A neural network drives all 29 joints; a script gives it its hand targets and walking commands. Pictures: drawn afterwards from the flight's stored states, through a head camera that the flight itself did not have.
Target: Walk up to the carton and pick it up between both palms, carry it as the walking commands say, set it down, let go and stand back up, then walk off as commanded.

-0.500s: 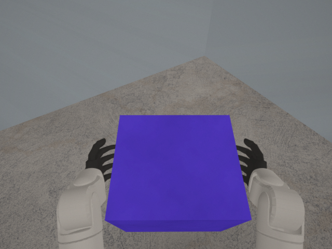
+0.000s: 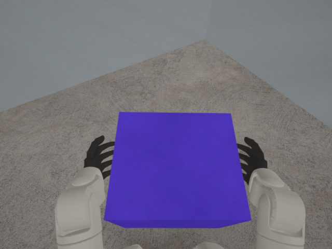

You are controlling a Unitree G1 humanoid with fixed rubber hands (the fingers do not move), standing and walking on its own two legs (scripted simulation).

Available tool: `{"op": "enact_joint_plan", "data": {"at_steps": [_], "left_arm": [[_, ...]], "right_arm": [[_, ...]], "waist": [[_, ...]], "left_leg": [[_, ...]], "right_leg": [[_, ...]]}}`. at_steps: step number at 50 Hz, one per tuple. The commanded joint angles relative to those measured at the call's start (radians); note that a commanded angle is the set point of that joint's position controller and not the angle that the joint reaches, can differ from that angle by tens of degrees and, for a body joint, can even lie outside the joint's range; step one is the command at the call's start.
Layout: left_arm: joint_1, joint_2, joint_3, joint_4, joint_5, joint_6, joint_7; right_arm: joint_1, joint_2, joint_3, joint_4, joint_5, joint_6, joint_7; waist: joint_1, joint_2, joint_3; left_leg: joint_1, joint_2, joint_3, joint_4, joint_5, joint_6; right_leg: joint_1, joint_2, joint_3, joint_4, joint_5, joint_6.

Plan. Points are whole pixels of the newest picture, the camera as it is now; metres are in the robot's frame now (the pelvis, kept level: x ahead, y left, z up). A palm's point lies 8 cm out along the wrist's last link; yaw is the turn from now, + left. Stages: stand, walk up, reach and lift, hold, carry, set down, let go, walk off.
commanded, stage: carry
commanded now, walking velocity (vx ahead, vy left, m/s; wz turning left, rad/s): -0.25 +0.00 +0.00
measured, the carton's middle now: (173, 175) +0.28 +0.01 +0.00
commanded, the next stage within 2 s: none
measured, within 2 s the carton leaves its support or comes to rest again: neither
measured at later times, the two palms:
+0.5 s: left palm out of the picture +0.09 +0.17 +0.09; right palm out of the picture +0.09 -0.17 +0.09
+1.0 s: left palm out of the picture -0.13 +0.14 +0.09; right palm out of the picture -0.14 -0.19 +0.07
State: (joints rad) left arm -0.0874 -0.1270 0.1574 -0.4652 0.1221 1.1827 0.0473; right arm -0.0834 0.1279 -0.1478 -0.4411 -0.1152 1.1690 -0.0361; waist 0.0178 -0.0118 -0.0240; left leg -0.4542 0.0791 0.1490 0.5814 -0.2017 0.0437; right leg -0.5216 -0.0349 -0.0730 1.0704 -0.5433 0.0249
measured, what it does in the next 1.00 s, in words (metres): walks backwards: right foot, then left foot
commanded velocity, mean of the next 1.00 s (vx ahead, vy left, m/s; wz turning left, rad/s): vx -0.25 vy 0.00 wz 0.00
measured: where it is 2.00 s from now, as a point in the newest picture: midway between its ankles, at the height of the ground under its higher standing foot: outside the picture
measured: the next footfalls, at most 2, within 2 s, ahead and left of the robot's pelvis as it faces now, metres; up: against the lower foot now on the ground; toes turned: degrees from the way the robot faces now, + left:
right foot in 0.14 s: -0.02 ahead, -0.13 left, +0.00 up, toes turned -6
left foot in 0.52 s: -0.20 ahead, +0.12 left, +0.00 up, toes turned +7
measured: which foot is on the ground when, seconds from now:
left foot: down 0.00-0.14, up 0.16-0.50, down 0.52-0.92, up 0.94-1.00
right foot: up 0.00-0.12, down 0.14-0.52, up 0.54-0.90, down 0.92-1.00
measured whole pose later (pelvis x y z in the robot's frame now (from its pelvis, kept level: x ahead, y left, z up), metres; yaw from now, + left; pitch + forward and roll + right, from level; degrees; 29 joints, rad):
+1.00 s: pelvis -0.39 -0.02 +0.00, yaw +0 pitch +3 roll +1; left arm -0.13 -0.13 0.15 -0.37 0.13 1.19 0.05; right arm -0.09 0.13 -0.17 -0.40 -0.14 1.19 -0.03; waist -0.01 0.02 -0.04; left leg -0.59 0.04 0.06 0.81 -0.38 -0.03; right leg -0.31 -0.02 -0.07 0.56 -0.29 -0.03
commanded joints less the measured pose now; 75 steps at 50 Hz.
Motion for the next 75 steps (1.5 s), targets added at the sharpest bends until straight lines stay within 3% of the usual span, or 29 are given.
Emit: {"op": "enact_joint_plan", "data": {"at_steps": [1, 6, 7, 8, 9, 11, 14, 17, 24, 26, 27, 29, 30, 33, 39, 44, 46, 47, 48, 50, 53, 56, 62, 64, 66, 67, 68, 70, 75], "left_arm": [[-0.432, -0.814, -0.807, -0.085, -0.456, 0.002, -0.255], [-0.395, -0.816, -0.769, -0.009, -0.444, 0.017, -0.268], [-0.403, -0.808, -0.757, 0.004, -0.438, 0.018, -0.273], [-0.358, -0.813, -0.747, 0.024, -0.418, 0.012, -0.281], [-0.448, -0.822, -0.752, -0.038, -0.446, 0.007, -0.286], [-0.470, -0.836, -0.752, -0.039, -0.432, 0.009, -0.280], [-0.449, -0.837, -0.731, -0.038, -0.411, 0.012, -0.272], [-0.392, -0.821, -0.708, -0.015, -0.391, 0.015, -0.264], [-0.366, -0.807, -0.721, 0.028, -0.367, 0.027, -0.262], [-0.395, -0.806, -0.743, 0.021, -0.374, 0.025, -0.259], [-0.460, -0.811, -0.754, 0.001, -0.384, 0.024, -0.264], [-0.502, -0.836, -0.790, -0.036, -0.410, 0.010, -0.269], [-0.528, -0.852, -0.812, -0.051, -0.433, 0.006, -0.272], [-0.541, -0.848, -0.819, -0.069, -0.459, 0.008, -0.264], [-0.476, -0.803, -0.785, -0.003, -0.449, 0.035, -0.262], [-0.457, -0.843, -0.753, 0.057, -0.436, 0.033, -0.269], [-0.460, -0.851, -0.739, 0.062, -0.433, 0.029, -0.271], [-0.437, -0.838, -0.733, 0.055, -0.411, 0.022, -0.272], [-0.465, -0.866, -0.739, 0.009, -0.430, 0.014, -0.279], [-0.504, -0.869, -0.735, -0.008, -0.427, 0.018, -0.279], [-0.469, -0.850, -0.710, 0.001, -0.398, 0.019, -0.270], [-0.418, -0.838, -0.693, 0.010, -0.390, 0.022, -0.262], [-0.370, -0.813, -0.678, 0.060, -0.372, 0.036, -0.261], [-0.383, -0.823, -0.701, 0.049, -0.378, 0.036, -0.260], [-0.420, -0.826, -0.736, 0.036, -0.382, 0.030, -0.259], [-0.501, -0.836, -0.758, -0.009, -0.399, 0.027, -0.266], [-0.501, -0.850, -0.765, -0.007, -0.408, 0.019, -0.270], [-0.556, -0.871, -0.809, -0.033, -0.444, 0.010, -0.275], [-0.523, -0.823, -0.808, -0.045, -0.468, 0.023, -0.263]], "right_arm": [[-0.393, 0.809, 0.726, -0.078, 0.394, 0.002, 0.237], [-0.372, 0.795, 0.720, -0.046, 0.350, 0.010, 0.228], [-0.385, 0.795, 0.716, -0.028, 0.346, 0.012, 0.227], [-0.426, 0.794, 0.725, -0.054, 0.349, 0.018, 0.230], [-0.495, 0.812, 0.751, -0.089, 0.379, 0.013, 0.231], [-0.514, 0.841, 0.780, -0.084, 0.407, 0.014, 0.236], [-0.521, 0.846, 0.813, -0.093, 0.435, 0.018, 0.232], [-0.485, 0.827, 0.804, -0.081, 0.428, 0.026, 0.223], [-0.453, 0.828, 0.778, -0.014, 0.425, 0.040, 0.240], [-0.454, 0.829, 0.761, -0.001, 0.427, 0.039, 0.253], [-0.454, 0.823, 0.741, 0.043, 0.410, 0.024, 0.255], [-0.490, 0.852, 0.761, -0.045, 0.425, 0.019, 0.257], [-0.501, 0.840, 0.749, -0.076, 0.417, 0.018, 0.257], [-0.457, 0.827, 0.705, -0.053, 0.394, 0.015, 0.249], [-0.404, 0.796, 0.671, 0.003, 0.364, 0.021, 0.240], [-0.437, 0.826, 0.702, 0.015, 0.361, 0.019, 0.245], [-0.443, 0.827, 0.710, 0.021, 0.359, 0.020, 0.245], [-0.468, 0.834, 0.721, -0.003, 0.364, 0.025, 0.248], [-0.548, 0.841, 0.747, -0.056, 0.394, 0.021, 0.248], [-0.579, 0.865, 0.778, -0.067, 0.427, 0.018, 0.250], [-0.570, 0.859, 0.808, -0.071, 0.447, 0.025, 0.245], [-0.536, 0.834, 0.804, -0.074, 0.444, 0.031, 0.233], [-0.476, 0.829, 0.763, 0.001, 0.420, 0.050, 0.236], [-0.463, 0.841, 0.758, 0.014, 0.421, 0.046, 0.242], [-0.462, 0.847, 0.748, 0.025, 0.421, 0.040, 0.253], [-0.467, 0.845, 0.735, 0.059, 0.405, 0.020, 0.254], [-0.478, 0.864, 0.749, 0.011, 0.414, 0.018, 0.255], [-0.522, 0.850, 0.736, -0.062, 0.410, 0.014, 0.254], [-0.406, 0.811, 0.668, 0.001, 0.371, 0.018, 0.239]], "waist": [[-0.019, 0.196, -0.376], [-0.012, 0.129, -0.368], [-0.009, -0.011, -0.350], [0.005, -0.344, -0.287], [0.007, -0.266, -0.272], [-0.013, -0.077, -0.278], [-0.013, -0.153, -0.301], [-0.008, -0.178, -0.347], [-0.014, -0.179, -0.367], [-0.010, -0.014, -0.324], [-0.025, 0.305, -0.232], [-0.028, 0.196, -0.195], [-0.025, 0.125, -0.196], [-0.026, 0.182, -0.248], [-0.028, 0.232, -0.306], [-0.019, 0.217, -0.346], [-0.018, 0.079, -0.339], [-0.004, -0.223, -0.317], [0.006, -0.317, -0.250], [-0.012, -0.093, -0.232], [-0.014, -0.158, -0.269], [-0.011, -0.176, -0.328], [-0.009, -0.228, -0.356], [-0.016, -0.186, -0.354], [-0.007, 0.016, -0.310], [-0.030, 0.363, -0.206], [-0.033, 0.278, -0.151], [-0.027, 0.108, -0.154], [-0.027, 0.193, -0.252]], "left_leg": [[0.338, 0.249, -0.211, -0.125, 0.673, 0.128], [0.225, 0.188, -0.189, -0.075, 0.390, 0.049], [0.090, 0.136, -0.158, 0.001, 0.124, -0.017], [-0.119, 0.006, -0.023, 0.140, -0.255, -0.084], [-0.102, -0.023, -0.080, 0.435, -0.397, -0.084], [-0.093, -0.051, -0.133, 0.630, -0.292, -0.076], [-0.149, -0.068, -0.107, 0.618, -0.273, -0.105], [-0.118, -0.075, -0.092, 0.446, -0.344, -0.111], [0.187, -0.073, -0.041, -0.164, -0.138, -0.072], [0.352, 0.079, -0.196, -0.281, -0.097, -0.059], [0.282, 0.317, -0.422, -0.291, 0.115, 0.053], [0.123, 0.335, -0.350, -0.251, 0.460, 0.140], [0.102, 0.274, -0.257, -0.219, 0.441, 0.096], [0.262, 0.182, -0.165, -0.136, 0.496, 0.052], [0.364, 0.229, -0.326, -0.174, 0.466, 0.103], [0.314, 0.201, -0.312, -0.186, 0.355, 0.089], [0.139, 0.131, -0.251, -0.127, 0.147, -0.010], [-0.071, 0.013, -0.108, 0.005, -0.105, -0.097], [-0.089, -0.028, -0.069, 0.284, -0.360, -0.105], [-0.071, -0.062, -0.143, 0.603, -0.290, -0.090], [-0.146, -0.076, -0.122, 0.665, -0.254, -0.114], [-0.128, -0.080, -0.100, 0.494, -0.329, -0.123], [0.083, -0.114, -0.078, 0.085, -0.336, -0.066], [0.221, -0.090, -0.056, -0.198, -0.165, -0.058], [0.377, 0.091, -0.238, -0.302, -0.163, -0.052], [0.222, 0.332, -0.463, -0.337, -0.042, 0.069], [0.093, 0.371, -0.436, -0.326, 0.184, 0.131], [0.043, 0.253, -0.253, -0.255, 0.226, 0.073], [0.330, 0.190, -0.232, -0.124, 0.500, 0.067]], "right_leg": [[0.038, 0.006, -0.003, -0.156, 0.010, -0.003], [0.277, -0.025, 0.000, -0.674, 0.284, -0.022], [0.371, -0.163, 0.154, -0.755, 0.350, -0.046], [0.344, -0.432, 0.403, -0.777, 0.665, -0.195], [0.285, -0.449, 0.370, -0.733, 0.886, -0.262], [0.240, -0.335, 0.188, -0.689, 0.855, -0.208], [0.354, -0.252, 0.092, -0.619, 0.953, -0.168], [0.466, -0.279, 0.160, -0.616, 1.016, -0.190], [0.415, -0.261, 0.170, -0.678, 0.753, -0.127], [0.190, -0.190, 0.114, -0.585, 0.469, -0.024], [-0.028, -0.052, -0.034, -0.439, 0.136, 0.024], [-0.004, 0.011, 0.061, 0.035, -0.020, 0.004], [-0.009, 0.033, 0.099, 0.147, 0.034, -0.003], [-0.102, 0.050, 0.092, 0.227, 0.109, 0.028], [-0.009, 0.046, 0.020, -0.139, -0.015, 0.036], [0.216, 0.052, -0.026, -0.582, 0.148, -0.008], [0.400, -0.060, 0.092, -0.778, 0.237, -0.025], [0.440, -0.332, 0.356, -0.769, 0.419, -0.130], [0.271, -0.450, 0.386, -0.774, 0.694, -0.231], [0.190, -0.338, 0.225, -0.734, 0.723, -0.202], [0.310, -0.237, 0.113, -0.649, 0.819, -0.157], [0.432, -0.249, 0.182, -0.637, 0.887, -0.173], [0.442, -0.278, 0.270, -0.726, 0.703, -0.176], [0.380, -0.244, 0.225, -0.728, 0.596, -0.107], [0.146, -0.162, 0.143, -0.613, 0.375, -0.007], [-0.036, -0.030, -0.018, -0.404, 0.078, 0.032], [-0.023, -0.004, 0.034, -0.115, -0.018, 0.019], [-0.016, 0.044, 0.122, 0.153, 0.072, 0.003], [-0.121, 0.052, 0.076, 0.128, 0.077, 0.052]]}}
